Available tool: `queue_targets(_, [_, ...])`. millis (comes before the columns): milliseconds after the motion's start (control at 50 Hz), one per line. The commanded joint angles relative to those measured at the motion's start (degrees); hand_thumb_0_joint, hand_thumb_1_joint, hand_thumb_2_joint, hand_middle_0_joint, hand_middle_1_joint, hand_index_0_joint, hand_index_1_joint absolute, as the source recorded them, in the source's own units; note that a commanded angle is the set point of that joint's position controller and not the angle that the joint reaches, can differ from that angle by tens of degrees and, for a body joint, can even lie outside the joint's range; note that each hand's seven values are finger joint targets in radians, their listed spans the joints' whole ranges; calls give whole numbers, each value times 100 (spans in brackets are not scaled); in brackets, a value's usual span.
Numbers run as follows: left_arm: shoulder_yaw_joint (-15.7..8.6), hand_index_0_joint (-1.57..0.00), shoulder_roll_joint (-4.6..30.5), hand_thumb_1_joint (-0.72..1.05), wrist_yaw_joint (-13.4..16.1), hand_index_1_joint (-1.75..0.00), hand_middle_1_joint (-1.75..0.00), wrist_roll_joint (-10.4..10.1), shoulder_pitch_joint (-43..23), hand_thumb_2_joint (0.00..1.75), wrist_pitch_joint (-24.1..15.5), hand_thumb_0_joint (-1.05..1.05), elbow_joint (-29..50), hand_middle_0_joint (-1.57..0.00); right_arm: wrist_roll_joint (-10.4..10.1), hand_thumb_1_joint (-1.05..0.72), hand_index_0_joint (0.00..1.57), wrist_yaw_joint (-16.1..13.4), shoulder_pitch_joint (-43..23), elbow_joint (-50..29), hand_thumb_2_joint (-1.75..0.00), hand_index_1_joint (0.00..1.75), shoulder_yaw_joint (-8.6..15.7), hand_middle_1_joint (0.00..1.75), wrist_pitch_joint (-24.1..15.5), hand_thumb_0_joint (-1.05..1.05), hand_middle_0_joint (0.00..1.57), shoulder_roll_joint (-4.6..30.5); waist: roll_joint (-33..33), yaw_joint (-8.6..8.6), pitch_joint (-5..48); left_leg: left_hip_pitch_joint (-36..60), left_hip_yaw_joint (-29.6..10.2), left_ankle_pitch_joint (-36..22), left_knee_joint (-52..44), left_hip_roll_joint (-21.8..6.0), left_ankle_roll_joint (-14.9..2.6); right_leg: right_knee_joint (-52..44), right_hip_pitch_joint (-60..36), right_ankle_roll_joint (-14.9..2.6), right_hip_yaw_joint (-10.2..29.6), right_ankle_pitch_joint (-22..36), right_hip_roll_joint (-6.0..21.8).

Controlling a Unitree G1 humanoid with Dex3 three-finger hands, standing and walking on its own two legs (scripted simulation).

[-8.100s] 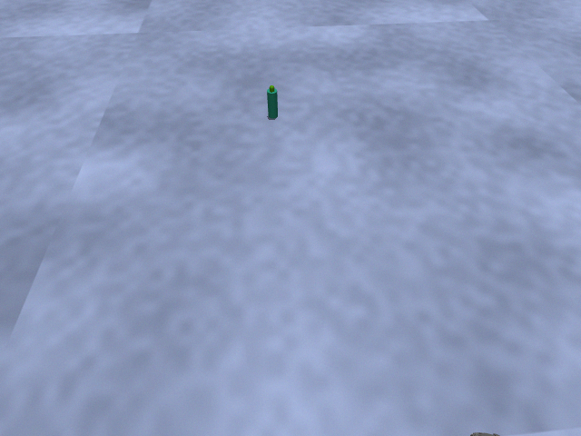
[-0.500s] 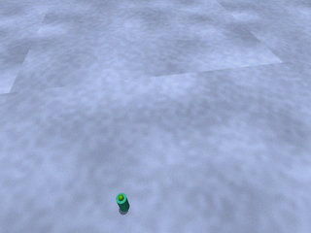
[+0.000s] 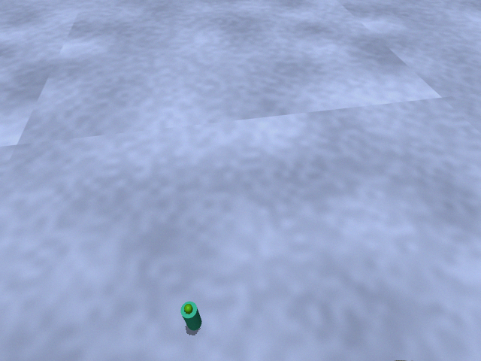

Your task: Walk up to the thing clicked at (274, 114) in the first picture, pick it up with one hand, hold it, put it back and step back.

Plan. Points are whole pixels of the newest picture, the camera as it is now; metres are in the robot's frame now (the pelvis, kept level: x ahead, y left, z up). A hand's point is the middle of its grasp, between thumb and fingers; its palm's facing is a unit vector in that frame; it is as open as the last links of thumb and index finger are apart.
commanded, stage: stand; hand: left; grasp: from the side
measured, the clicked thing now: (191, 315) +0.38 +0.19 -0.69
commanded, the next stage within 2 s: go down in 0.14 s
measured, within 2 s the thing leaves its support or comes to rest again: neither
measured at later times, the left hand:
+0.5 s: hand out of the picture +0.15 +0.25 -0.17, palm faces +0.05 -0.94 -0.32, open 11.5 cm
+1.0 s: hand out of the picture +0.12 +0.28 -0.21, palm faces +0.09 -0.95 -0.31, open 17.3 cm
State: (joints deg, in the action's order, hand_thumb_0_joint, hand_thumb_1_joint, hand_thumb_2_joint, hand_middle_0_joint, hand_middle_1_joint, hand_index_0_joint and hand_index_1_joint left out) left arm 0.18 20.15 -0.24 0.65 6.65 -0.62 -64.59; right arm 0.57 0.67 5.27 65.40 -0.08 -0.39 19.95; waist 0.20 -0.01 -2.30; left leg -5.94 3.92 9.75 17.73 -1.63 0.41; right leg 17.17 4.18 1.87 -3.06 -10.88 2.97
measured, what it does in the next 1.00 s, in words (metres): lowers itself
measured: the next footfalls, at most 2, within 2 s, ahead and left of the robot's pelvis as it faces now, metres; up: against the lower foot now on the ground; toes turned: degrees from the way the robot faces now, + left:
none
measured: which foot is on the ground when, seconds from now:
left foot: down 0.00-1.00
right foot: down 0.00-1.00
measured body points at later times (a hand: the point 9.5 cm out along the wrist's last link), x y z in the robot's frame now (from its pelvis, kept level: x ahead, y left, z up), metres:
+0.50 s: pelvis -0.02 -0.01 -0.02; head +0.04 +0.00 +0.43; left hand +0.14 +0.30 -0.14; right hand +0.07 -0.27 -0.14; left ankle +0.00 +0.12 -0.75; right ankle -0.02 -0.14 -0.75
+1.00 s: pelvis -0.03 +0.00 -0.09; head +0.05 +0.02 +0.35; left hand +0.12 +0.33 -0.19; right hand +0.14 -0.26 -0.17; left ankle +0.00 +0.12 -0.75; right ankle -0.02 -0.14 -0.75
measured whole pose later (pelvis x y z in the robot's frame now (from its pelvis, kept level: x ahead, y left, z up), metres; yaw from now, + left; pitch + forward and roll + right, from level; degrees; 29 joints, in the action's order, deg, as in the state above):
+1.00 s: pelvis -0.03 +0.00 -0.09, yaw +1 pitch +15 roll -2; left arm -15.8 21.2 -7.3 1.6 11.7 6.5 -33.5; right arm -0.5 -3.6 11.6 33.1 1.0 -7.6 14.0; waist -0.1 -1.8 5.5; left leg -50.4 0.3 27.2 62.5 -3.9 0.4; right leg 60.4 46.8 1.1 -4.1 -28.3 2.9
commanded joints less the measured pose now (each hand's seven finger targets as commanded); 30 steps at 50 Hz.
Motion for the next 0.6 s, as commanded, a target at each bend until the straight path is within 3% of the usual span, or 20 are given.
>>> queue_targets(0, [-241,-20,1196,90,89,-30,-30,25,-236,90,-90,0,347,-20,7,-90,20,-103,-227,-341,-90,30,243,30,-132,0,20,1218,-20,-12,407,175,-566,-1076,-225,-727,-109,-259,55,-226,488,1033,624])
queue_targets(100, [-235,-20,1199,90,81,-30,-30,5,-190,90,-104,0,334,-20,-4,-90,20,-93,-284,-357,-90,30,243,30,-125,0,20,1219,-31,4,336,197,-596,-893,-269,-725,-94,-315,143,-219,473,766,592])
queue_targets(200, [-242,-20,1198,90,78,-30,-30,16,-201,90,-97,0,349,-20,4,-90,20,-96,-235,-369,-90,30,248,30,-125,0,20,1219,-14,-18,365,150,-570,-868,-268,-709,-99,-315,84,-234,499,861,604])
queue_targets(220, [-252,-19,1218,82,76,-22,-22,22,-189,82,-99,0,351,-24,5,-96,20,-97,-239,-360,-91,29,251,29,-127,0,21,1224,-6,-3,360,171,-555,-874,-256,-698,-101,-322,117,-240,511,895,609])
queue_targets(240, [-303,-11,259,74,157,-14,-14,-294,-2200,74,-615,0,2361,-16,-379,-100,20,-212,122,-1982,-93,30,16,30,-384,0,20,282,206,-715,-194,-560,0,-215,137,102,-92,182,1442,-233,128,613,-275])
queue_targets(260, [-408,-3,545,66,202,-6,-6,-279,-2953,66,-583,0,1990,-8,-386,-102,20,-268,390,-1704,-93,30,60,30,-361,0,20,455,-120,-556,98,-483,-59,-51,247,94,-109,222,1172,-211,54,387,-268])
queue_targets(280, [-719,-2,1048,58,221,-2,-2,-148,-1616,58,-346,0,884,-3,-418,-101,20,-332,653,-1703,-93,30,174,30,-284,0,20,644,-168,-345,48,-643,-48,-24,298,88,-100,275,1163,-250,-1,243,-299])
queue_targets(300, [-822,-3,1139,50,146,-3,-4,-45,-1433,50,-251,0,497,-2,-359,-100,20,-321,726,-1796,-93,30,232,30,-254,0,20,647,-281,-302,216,-863,-64,-52,570,130,-114,438,1281,-261,-3,179,-305])
queue_targets(320, [-1000,-3,1427,42,73,-3,-4,50,-1906,42,-267,0,698,-3,-335,-101,20,-330,777,-1961,-93,30,286,30,-269,0,20,637,-260,-243,526,-919,-103,-132,753,112,-119,663,1333,-275,-1,250,-299])
queue_targets(340, [-1145,-3,1550,34,12,-4,-5,176,-1966,34,-337,0,876,-2,-243,-99,20,-338,836,-2112,-92,30,392,30,-309,0,20,632,-110,-148,1085,-835,-104,-366,955,130,-98,896,1245,-279,40,501,-268])
queue_targets(360, [-1342,-4,1517,26,-24,-5,-6,299,-976,26,-227,0,404,-3,-192,-97,20,-330,1039,-2139,-92,30,465,30,-312,0,20,605,-57,-29,1365,-965,-102,-577,1153,176,-83,1062,1196,-280,57,689,-234])
queue_targets(400, [-1424,-4,1322,14,-114,-6,-7,372,-465,17,-100,0,540,-4,-161,-96,20,-271,1042,-2458,-91,30,487,30,-336,0,20,517,170,181,1500,-1246,-88,-704,1310,237,-38,1279,1120,-325,67,706,-236])
queue_targets(480, [-1564,-6,1202,-7,-237,-5,-6,385,-637,11,108,0,912,-5,-167,-93,20,-221,905,-2856,-91,30,529,30,-362,0,20,449,123,17,1439,-1650,-160,-663,1703,168,-42,1612,1603,-326,22,597,-295])
queue_targets(540, [-1743,-6,1331,-27,-366,-6,-6,363,-570,6,57,0,1314,-6,-158,-92,20,-176,870,-3072,-90,30,540,30,-424,0,20,396,113,29,1405,-2184,-200,-322,2157,141,-61,2046,2143,-320,21,229,-292])
queue_targets(560, [-1962,-7,1458,-28,-384,-6,-7,359,-164,6,63,0,1199,-7,-162,-91,20,-188,869,-3228,-90,30,556,30,-446,0,20,427,112,50,1526,-2262,-185,-286,2284,142,-73,2185,2179,-313,40,202,-277])
queue_targets(580, [-1877,-7,1382,-33,-445,-6,-7,347,-326,5,0,0,1497,-7,-146,-91,20,-188,907,-3251,-90,30,575,30,-471,0,20,416,161,-24,1578,-2416,-216,-161,2430,112,-79,2351,2408,-309,50,103,-285])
